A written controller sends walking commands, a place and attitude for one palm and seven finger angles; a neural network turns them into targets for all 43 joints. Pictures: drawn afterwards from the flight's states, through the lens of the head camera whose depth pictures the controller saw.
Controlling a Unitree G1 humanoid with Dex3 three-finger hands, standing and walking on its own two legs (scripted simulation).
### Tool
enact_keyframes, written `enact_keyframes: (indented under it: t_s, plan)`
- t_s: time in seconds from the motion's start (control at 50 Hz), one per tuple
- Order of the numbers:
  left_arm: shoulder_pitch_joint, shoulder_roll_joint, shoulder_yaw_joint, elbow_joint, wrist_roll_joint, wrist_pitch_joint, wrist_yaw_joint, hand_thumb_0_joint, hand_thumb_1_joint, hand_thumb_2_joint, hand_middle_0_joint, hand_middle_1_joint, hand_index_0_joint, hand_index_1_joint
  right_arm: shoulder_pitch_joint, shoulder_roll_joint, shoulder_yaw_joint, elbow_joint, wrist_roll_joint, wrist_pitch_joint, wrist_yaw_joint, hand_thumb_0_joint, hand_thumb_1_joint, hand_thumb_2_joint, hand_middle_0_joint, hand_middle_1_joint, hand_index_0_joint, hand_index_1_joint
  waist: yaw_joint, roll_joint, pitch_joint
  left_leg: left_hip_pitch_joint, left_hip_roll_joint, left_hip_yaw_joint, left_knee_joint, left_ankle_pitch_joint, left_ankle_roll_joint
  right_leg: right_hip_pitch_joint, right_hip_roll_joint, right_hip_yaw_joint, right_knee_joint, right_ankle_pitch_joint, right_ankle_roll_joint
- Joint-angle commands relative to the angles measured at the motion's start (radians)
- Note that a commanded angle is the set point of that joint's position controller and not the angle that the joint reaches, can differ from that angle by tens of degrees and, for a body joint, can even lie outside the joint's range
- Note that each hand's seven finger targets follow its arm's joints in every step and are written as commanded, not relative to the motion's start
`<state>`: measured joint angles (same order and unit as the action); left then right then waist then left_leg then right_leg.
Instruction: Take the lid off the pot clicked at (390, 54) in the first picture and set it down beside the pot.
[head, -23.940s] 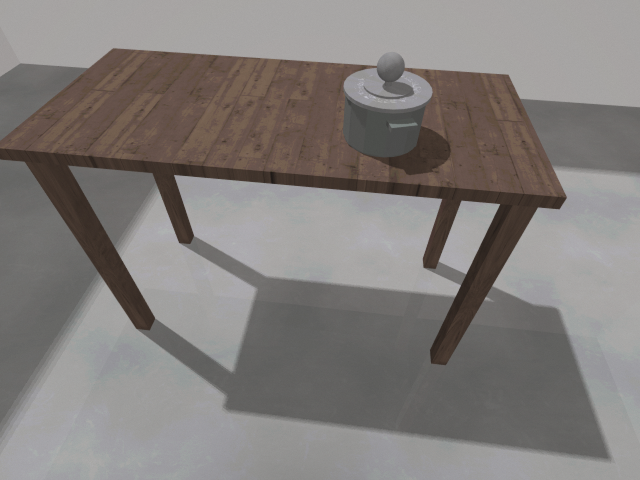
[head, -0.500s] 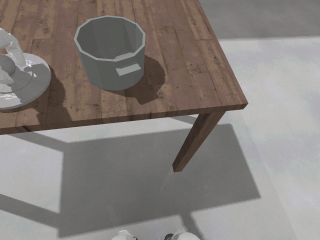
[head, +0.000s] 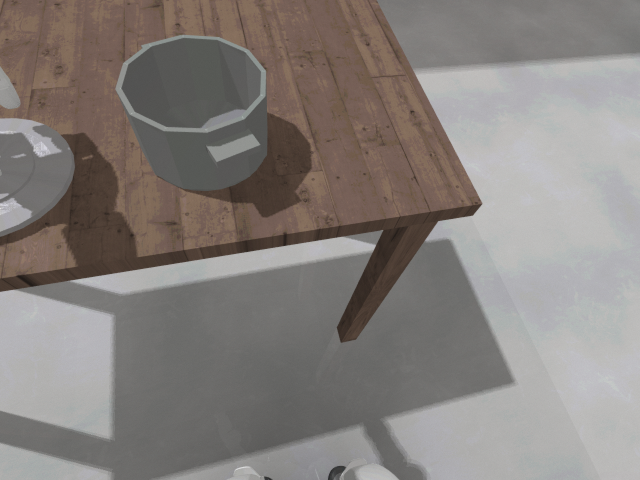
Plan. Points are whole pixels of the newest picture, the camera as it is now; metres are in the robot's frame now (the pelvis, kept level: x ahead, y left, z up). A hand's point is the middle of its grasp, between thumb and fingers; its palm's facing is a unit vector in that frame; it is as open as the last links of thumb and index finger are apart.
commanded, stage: open the fingers wide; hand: left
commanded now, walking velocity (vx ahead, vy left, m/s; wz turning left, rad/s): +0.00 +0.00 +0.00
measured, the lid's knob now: out of the picture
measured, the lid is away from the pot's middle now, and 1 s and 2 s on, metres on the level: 0.25 0.25 0.25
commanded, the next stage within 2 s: raise the empty hand in 0.02 s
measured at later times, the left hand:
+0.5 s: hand out of the picture +0.49 +0.33 +0.16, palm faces -0.38 -0.13 -0.92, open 11.1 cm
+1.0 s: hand out of the picture +0.49 +0.32 +0.21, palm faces -0.34 -0.14 -0.93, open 11.1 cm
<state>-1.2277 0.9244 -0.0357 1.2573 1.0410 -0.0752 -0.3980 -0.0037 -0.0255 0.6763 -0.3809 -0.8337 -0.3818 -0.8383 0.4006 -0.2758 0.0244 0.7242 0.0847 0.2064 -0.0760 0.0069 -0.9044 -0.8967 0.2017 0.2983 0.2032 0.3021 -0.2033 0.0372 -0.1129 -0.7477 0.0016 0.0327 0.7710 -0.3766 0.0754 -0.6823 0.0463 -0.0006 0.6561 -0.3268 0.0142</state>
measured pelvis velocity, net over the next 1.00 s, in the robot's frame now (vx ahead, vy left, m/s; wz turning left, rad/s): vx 0.00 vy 0.00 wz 0.01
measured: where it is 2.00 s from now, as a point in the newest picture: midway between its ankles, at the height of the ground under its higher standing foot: outside the picture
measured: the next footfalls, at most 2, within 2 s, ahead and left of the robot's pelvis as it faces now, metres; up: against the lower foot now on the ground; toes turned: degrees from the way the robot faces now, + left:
none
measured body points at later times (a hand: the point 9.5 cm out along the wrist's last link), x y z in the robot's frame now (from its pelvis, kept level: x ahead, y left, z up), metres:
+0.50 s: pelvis +0.00 +0.00 +0.00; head +0.10 +0.02 +0.44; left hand +0.51 +0.33 +0.21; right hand -0.01 -0.28 -0.11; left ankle -0.02 +0.06 -0.71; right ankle -0.02 -0.14 -0.71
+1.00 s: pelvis +0.00 +0.00 +0.01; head +0.09 +0.01 +0.45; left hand +0.51 +0.33 +0.26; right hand -0.02 -0.28 -0.11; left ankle -0.02 +0.06 -0.71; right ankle -0.02 -0.14 -0.71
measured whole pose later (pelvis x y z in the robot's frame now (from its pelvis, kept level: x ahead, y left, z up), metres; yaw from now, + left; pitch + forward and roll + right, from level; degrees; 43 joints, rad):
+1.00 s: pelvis +0.00 +0.00 +0.01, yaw +1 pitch +16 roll -3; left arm -1.35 0.90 -0.13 1.23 1.02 0.01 -0.50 0.00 -0.05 0.73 -0.40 -0.79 -0.40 -0.79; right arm 0.37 -0.29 0.02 0.75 0.10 0.19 -0.07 0.01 -0.90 -0.90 0.20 0.30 0.20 0.30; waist -0.17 0.04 -0.11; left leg -0.62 -0.01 0.03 0.68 -0.34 0.07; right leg -0.56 0.04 0.00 0.57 -0.30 0.01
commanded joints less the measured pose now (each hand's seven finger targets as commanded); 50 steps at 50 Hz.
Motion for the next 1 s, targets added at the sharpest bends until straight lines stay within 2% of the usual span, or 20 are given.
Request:
enact_keyframes:
  t_s: [0.0, 0.06, 0.12, 0.16, 0.24, 0.26, 0.32, 0.36, 0.42, 0.44, 0.5, 0.54, 0.58, 0.64, 0.66, 0.68, 0.76, 0.78, 0.82, 0.98]
  plan:
    - [-0.439, 0.270, 0.036, -0.207, 0.003, 0.004, 0.036, 0.000, -0.050, 0.725, -0.381, -0.800, -0.381, -0.800, 0.152, -0.211, -0.069, -0.036, -0.008, -0.003, -0.014, 0.000, -0.900, -0.900, 0.200, 0.300, 0.200, 0.300, 0.027, 0.186, -0.450, 0.540, -0.002, -0.063, -0.013, 0.678, -0.050, 0.013, 0.051, -0.045, -0.052, 0.311, -0.047]
    - [-0.459, 0.266, 0.042, -0.236, -0.002, 0.000, 0.035, 0.000, -0.053, 0.732, -0.384, -0.793, -0.384, -0.793, 0.149, -0.214, -0.074, -0.031, -0.012, -0.002, -0.010, 0.000, -0.900, -0.900, 0.200, 0.300, 0.200, 0.300, 0.027, 0.203, -0.463, 0.583, 0.010, -0.072, -0.013, 0.708, -0.059, -0.009, 0.051, -0.047, -0.054, 0.293, -0.045]
    - [-0.436, 0.271, 0.042, -0.206, -0.009, 0.005, 0.034, 0.000, -0.055, 0.736, -0.386, -0.789, -0.386, -0.789, 0.148, -0.212, -0.068, -0.039, -0.010, 0.000, -0.011, 0.000, -0.900, -0.900, 0.200, 0.300, 0.200, 0.300, 0.022, 0.157, -0.429, 0.528, -0.002, -0.061, -0.019, 0.651, -0.046, 0.021, 0.049, -0.045, -0.056, 0.306, -0.045]
    - [-0.508, 0.315, 0.073, -0.312, -0.012, -0.003, 0.037, 0.000, -0.055, 0.736, -0.386, -0.789, -0.386, -0.789, 0.141, -0.216, -0.075, -0.041, -0.011, 0.002, -0.011, 0.000, -0.900, -0.900, 0.200, 0.300, 0.200, 0.300, 0.041, 0.224, -0.531, 0.614, 0.008, -0.074, -0.018, 0.735, -0.060, 0.033, 0.046, -0.042, -0.054, 0.318, -0.044]
    - [-0.501, 0.232, 0.019, -0.282, -0.031, 0.002, 0.022, 0.000, -0.055, 0.736, -0.386, -0.789, -0.386, -0.789, 0.139, -0.203, -0.071, -0.032, -0.008, -0.014, -0.013, 0.000, -0.900, -0.900, 0.200, 0.300, 0.200, 0.300, 0.030, 0.218, -0.481, 0.641, 0.013, -0.075, -0.018, 0.792, -0.062, 0.007, 0.050, -0.055, -0.063, 0.312, -0.045]
    - [-0.507, 0.257, 0.034, -0.255, -0.022, 0.013, 0.023, 0.000, -0.055, 0.736, -0.386, -0.789, -0.386, -0.789, 0.133, -0.211, -0.074, -0.030, -0.008, -0.010, -0.011, 0.000, -0.900, -0.900, 0.200, 0.300, 0.200, 0.300, 0.026, 0.203, -0.472, 0.628, 0.014, -0.081, -0.023, 0.736, -0.064, -0.002, 0.049, -0.049, -0.071, 0.284, -0.041]
    - [-0.474, 0.209, -0.019, -0.168, -0.022, 0.035, 0.017, 0.000, -0.055, 0.736, -0.386, -0.789, -0.386, -0.789, 0.126, -0.210, -0.061, -0.029, -0.001, -0.011, -0.014, 0.000, -0.900, -0.900, 0.200, 0.300, 0.200, 0.300, 0.010, 0.127, -0.375, 0.513, -0.005, -0.059, -0.043, 0.588, -0.041, 0.030, 0.044, -0.048, -0.080, 0.287, -0.043]
    - [-0.533, 0.229, -0.009, -0.243, -0.016, 0.036, 0.018, 0.000, -0.055, 0.736, -0.386, -0.789, -0.386, -0.789, 0.118, -0.215, -0.066, -0.025, -0.003, -0.011, -0.011, 0.000, -0.900, -0.900, 0.200, 0.300, 0.200, 0.300, 0.030, 0.196, -0.443, 0.580, 0.006, -0.068, -0.048, 0.641, -0.056, 0.033, 0.041, -0.045, -0.078, 0.287, -0.046]
    - [-0.559, 0.175, -0.046, -0.248, -0.021, 0.045, 0.000, 0.000, -0.055, 0.736, -0.386, -0.789, -0.386, -0.789, 0.113, -0.209, -0.072, -0.024, -0.004, -0.017, -0.009, 0.000, -0.900, -0.900, 0.200, 0.300, 0.200, 0.300, 0.022, 0.210, -0.448, 0.622, 0.009, -0.076, -0.043, 0.686, -0.061, 0.015, 0.045, -0.050, -0.087, 0.286, -0.046]
    - [-0.552, 0.178, -0.041, -0.274, -0.036, 0.035, -0.009, 0.000, -0.055, 0.736, -0.386, -0.789, -0.386, -0.789, 0.112, -0.206, -0.066, -0.028, -0.002, -0.022, -0.013, 0.000, -0.900, -0.900, 0.200, 0.300, 0.200, 0.300, 0.033, 0.205, -0.457, 0.640, 0.011, -0.074, -0.042, 0.734, -0.062, 0.029, 0.045, -0.056, -0.081, 0.297, -0.047]
    - [-0.523, 0.207, -0.031, -0.168, -0.035, 0.054, -0.016, 0.000, -0.055, 0.736, -0.386, -0.789, -0.386, -0.789, 0.107, -0.215, -0.060, -0.023, 0.004, -0.019, -0.018, 0.000, -0.900, -0.900, 0.200, 0.300, 0.200, 0.300, 0.011, 0.070, -0.380, 0.502, -0.008, -0.055, -0.064, 0.510, -0.029, 0.075, 0.038, -0.044, -0.096, 0.275, -0.037]
    - [-0.552, 0.189, -0.057, -0.201, -0.033, 0.049, -0.013, 0.000, -0.055, 0.736, -0.386, -0.789, -0.386, -0.789, 0.101, -0.211, -0.052, -0.026, 0.005, -0.023, -0.023, 0.000, -0.900, -0.900, 0.200, 0.300, 0.200, 0.300, 0.029, 0.123, -0.390, 0.507, -0.012, -0.047, -0.080, 0.517, -0.029, 0.095, 0.034, -0.046, -0.091, 0.281, -0.048]
    - [-0.587, 0.236, -0.028, -0.229, -0.011, 0.053, -0.006, 0.000, -0.055, 0.736, -0.386, -0.789, -0.386, -0.789, 0.101, -0.214, -0.059, -0.022, 0.002, -0.022, -0.019, 0.000, -0.900, -0.900, 0.200, 0.300, 0.200, 0.300, 0.032, 0.166, -0.430, 0.554, -0.005, -0.058, -0.071, 0.570, -0.038, 0.086, 0.035, -0.039, -0.094, 0.295, -0.047]
    - [-0.566, 0.217, -0.038, -0.233, -0.021, 0.048, -0.018, 0.000, -0.055, 0.736, -0.386, -0.789, -0.386, -0.789, 0.097, -0.205, -0.055, -0.029, 0.007, -0.031, -0.022, 0.000, -0.900, -0.900, 0.200, 0.300, 0.200, 0.300, 0.043, 0.157, -0.438, 0.569, -0.007, -0.050, -0.070, 0.628, -0.040, 0.110, 0.038, -0.043, -0.093, 0.319, -0.047]
    - [-0.600, 0.259, -0.011, -0.245, -0.015, 0.054, -0.016, 0.000, -0.055, 0.736, -0.386, -0.789, -0.386, -0.789, 0.095, -0.216, -0.061, -0.023, 0.003, -0.026, -0.019, 0.000, -0.900, -0.900, 0.200, 0.300, 0.200, 0.300, 0.042, 0.167, -0.459, 0.581, -0.001, -0.056, -0.073, 0.610, -0.045, 0.109, 0.036, -0.037, -0.100, 0.308, -0.043]
    - [-0.576, 0.214, -0.042, -0.198, -0.017, 0.064, -0.023, 0.000, -0.055, 0.736, -0.386, -0.789, -0.386, -0.789, 0.095, -0.209, -0.061, -0.026, 0.007, -0.030, -0.018, 0.000, -0.900, -0.900, 0.200, 0.300, 0.200, 0.300, 0.033, 0.154, -0.421, 0.567, -0.007, -0.054, -0.075, 0.595, -0.042, 0.097, 0.037, -0.041, -0.105, 0.301, -0.045]
    - [-0.569, 0.247, -0.020, -0.206, -0.018, 0.073, -0.032, 0.000, -0.055, 0.736, -0.386, -0.789, -0.386, -0.789, 0.093, -0.218, -0.062, -0.025, 0.008, -0.027, -0.017, 0.000, -0.900, -0.900, 0.200, 0.300, 0.200, 0.300, 0.043, 0.116, -0.429, 0.554, -0.008, -0.045, -0.085, 0.596, -0.036, 0.139, 0.035, -0.036, -0.112, 0.329, -0.042]
    - [-0.556, 0.198, -0.066, -0.149, -0.014, 0.083, -0.037, 0.000, -0.055, 0.736, -0.386, -0.789, -0.386, -0.789, 0.092, -0.212, -0.056, -0.023, 0.012, -0.029, -0.018, 0.000, -0.900, -0.900, 0.200, 0.300, 0.200, 0.300, 0.034, 0.121, -0.367, 0.528, -0.013, -0.043, -0.090, 0.570, -0.034, 0.118, 0.036, -0.041, -0.116, 0.315, -0.045]
    - [-0.589, 0.196, -0.076, -0.172, -0.018, 0.091, -0.044, 0.000, -0.055, 0.736, -0.386, -0.789, -0.386, -0.789, 0.089, -0.218, -0.057, -0.021, 0.012, -0.028, -0.015, 0.000, -0.900, -0.900, 0.200, 0.300, 0.200, 0.300, 0.032, 0.103, -0.356, 0.514, -0.012, -0.044, -0.107, 0.510, -0.028, 0.129, 0.033, -0.039, -0.128, 0.296, -0.044]
    - [-0.658, 0.242, -0.040, -0.260, -0.019, 0.082, -0.068, 0.000, -0.055, 0.736, -0.386, -0.789, -0.386, -0.789, 0.081, -0.217, -0.066, -0.021, 0.007, -0.037, -0.014, 0.000, -0.900, -0.900, 0.200, 0.300, 0.200, 0.300, 0.048, 0.156, -0.467, 0.629, -0.004, -0.059, -0.094, 0.674, -0.044, 0.147, 0.034, -0.042, -0.127, 0.333, -0.043]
